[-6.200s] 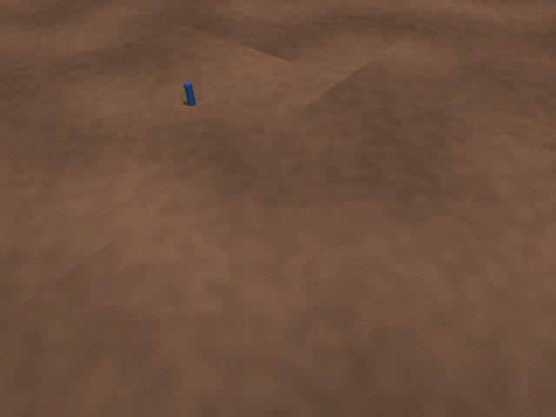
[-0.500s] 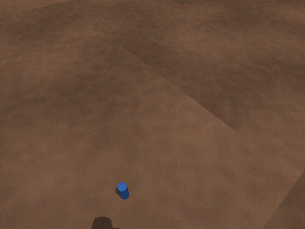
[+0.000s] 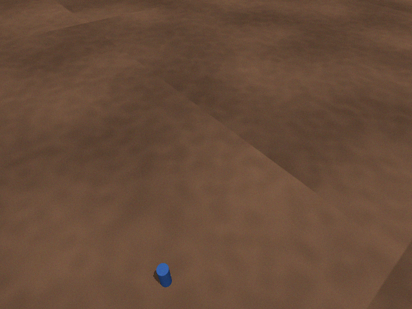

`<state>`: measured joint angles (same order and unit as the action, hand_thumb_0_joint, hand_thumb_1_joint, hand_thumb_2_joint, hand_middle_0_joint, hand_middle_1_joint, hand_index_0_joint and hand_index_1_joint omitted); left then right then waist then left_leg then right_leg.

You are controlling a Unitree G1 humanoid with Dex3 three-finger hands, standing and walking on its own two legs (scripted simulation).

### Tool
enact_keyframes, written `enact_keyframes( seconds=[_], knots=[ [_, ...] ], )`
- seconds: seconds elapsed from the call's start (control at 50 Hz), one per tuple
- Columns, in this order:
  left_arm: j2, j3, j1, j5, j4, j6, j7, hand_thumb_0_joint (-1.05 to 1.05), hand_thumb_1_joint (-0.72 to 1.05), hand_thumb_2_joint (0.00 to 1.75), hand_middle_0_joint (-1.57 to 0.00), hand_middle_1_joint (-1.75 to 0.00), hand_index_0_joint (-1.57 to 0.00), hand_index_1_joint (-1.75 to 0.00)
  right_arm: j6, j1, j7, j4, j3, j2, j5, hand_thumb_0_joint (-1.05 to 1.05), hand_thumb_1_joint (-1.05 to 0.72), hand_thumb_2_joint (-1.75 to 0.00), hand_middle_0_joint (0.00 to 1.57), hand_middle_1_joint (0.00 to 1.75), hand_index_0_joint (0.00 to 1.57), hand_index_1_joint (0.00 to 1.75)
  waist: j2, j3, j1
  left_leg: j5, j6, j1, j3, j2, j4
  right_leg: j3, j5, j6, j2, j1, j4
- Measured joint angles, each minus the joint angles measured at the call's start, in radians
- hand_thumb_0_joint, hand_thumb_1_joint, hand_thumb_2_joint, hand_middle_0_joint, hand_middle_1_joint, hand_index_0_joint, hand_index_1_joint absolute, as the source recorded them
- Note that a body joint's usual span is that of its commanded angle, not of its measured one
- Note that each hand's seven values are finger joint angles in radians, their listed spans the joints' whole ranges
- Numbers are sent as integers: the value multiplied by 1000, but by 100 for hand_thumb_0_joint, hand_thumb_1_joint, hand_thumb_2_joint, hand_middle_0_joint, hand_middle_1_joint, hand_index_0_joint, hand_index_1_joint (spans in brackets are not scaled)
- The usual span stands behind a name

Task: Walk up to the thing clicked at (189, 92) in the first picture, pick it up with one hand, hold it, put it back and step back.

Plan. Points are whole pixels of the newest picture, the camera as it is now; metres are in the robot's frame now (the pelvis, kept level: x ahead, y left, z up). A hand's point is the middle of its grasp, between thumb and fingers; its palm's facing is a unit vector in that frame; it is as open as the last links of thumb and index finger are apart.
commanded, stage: walk up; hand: left
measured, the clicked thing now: (164, 275) +0.44 +0.20 -0.70
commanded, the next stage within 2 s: stand in 1.10 s
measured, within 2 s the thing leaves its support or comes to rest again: neither
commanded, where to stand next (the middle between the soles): +0.07 -0.01 m, yaw +0 degrees
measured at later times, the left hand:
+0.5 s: hand out of the picture +0.08 +0.26 -0.15, palm faces +0.01 -0.94 -0.33, open 7.4 cm
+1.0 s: hand out of the picture +0.10 +0.25 -0.15, palm faces -0.01 -0.95 -0.31, open 7.4 cm
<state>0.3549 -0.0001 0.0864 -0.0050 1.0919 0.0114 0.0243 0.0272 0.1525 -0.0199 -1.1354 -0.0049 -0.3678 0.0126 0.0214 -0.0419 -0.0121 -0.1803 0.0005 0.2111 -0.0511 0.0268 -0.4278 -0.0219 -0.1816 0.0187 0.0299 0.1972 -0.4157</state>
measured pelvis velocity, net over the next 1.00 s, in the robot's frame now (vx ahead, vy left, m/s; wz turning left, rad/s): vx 0.02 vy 0.00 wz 0.01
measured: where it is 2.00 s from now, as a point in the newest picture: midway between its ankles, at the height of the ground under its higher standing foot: outside the picture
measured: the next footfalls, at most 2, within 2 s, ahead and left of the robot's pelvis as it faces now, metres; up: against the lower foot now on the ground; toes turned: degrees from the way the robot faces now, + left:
none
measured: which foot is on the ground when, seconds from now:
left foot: down 0.00-1.00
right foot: down 0.00-1.00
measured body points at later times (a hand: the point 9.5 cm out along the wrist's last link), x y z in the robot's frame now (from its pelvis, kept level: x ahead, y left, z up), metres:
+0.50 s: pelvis +0.02 +0.00 +0.01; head +0.02 +0.00 +0.46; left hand +0.08 +0.31 -0.13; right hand +0.12 -0.29 -0.12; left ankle +0.03 +0.12 -0.74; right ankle +0.03 -0.13 -0.74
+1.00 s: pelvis +0.02 +0.00 +0.01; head +0.03 +0.01 +0.46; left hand +0.10 +0.30 -0.13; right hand +0.10 -0.30 -0.12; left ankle +0.03 +0.12 -0.74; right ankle +0.03 -0.13 -0.74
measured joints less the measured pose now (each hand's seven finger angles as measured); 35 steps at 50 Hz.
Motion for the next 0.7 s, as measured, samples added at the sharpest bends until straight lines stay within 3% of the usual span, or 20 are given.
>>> enact_keyframes(
  seconds=[0.38, 0.7],
  knots=[
    [-2, 1, -4, 3, 86, -9, -6, 1, 91, 90, -21, -30, -21, -30, -1, -91, 8, -24, 10, 18, -4, 0, -91, -89, 20, 30, 21, 30, -23, 8, 17, 19, 4, -65, 1, -9, 81, -3, 22, 9, 6, -70, 89],
    [-14, 9, 10, 12, 92, -7, -9, 1, 91, 90, -21, -30, -21, -30, -12, -82, 6, -33, 12, 25, -4, 0, -91, -89, 20, 30, 21, 30, -22, 6, 17, 25, 2, -80, 2, -9, 104, -6, 28, 9, 5, -86, 114]
  ],
)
